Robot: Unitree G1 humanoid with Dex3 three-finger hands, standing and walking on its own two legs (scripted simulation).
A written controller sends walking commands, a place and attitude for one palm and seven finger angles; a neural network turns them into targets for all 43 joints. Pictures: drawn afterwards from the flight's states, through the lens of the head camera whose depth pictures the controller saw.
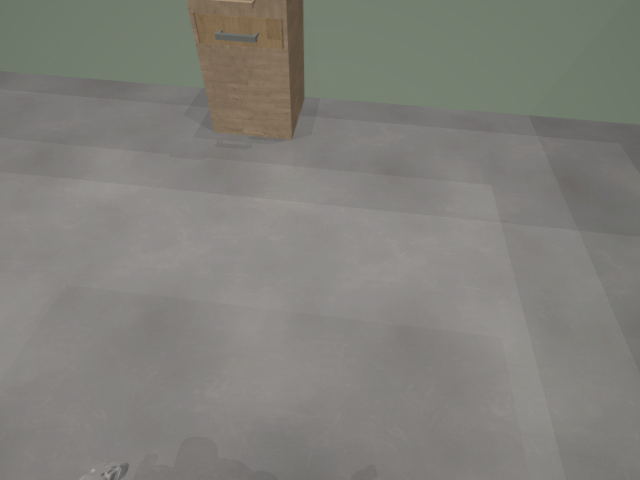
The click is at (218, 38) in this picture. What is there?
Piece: drawer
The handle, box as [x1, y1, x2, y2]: [215, 30, 258, 42]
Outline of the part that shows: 215,38 255,42 258,32 256,32 254,35 223,33 222,30 220,30 215,33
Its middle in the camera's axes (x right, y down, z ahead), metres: -0.37 -0.90 +1.71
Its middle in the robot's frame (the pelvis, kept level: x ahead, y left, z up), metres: +1.85 +0.47 -0.22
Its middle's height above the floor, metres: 0.55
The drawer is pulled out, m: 0.00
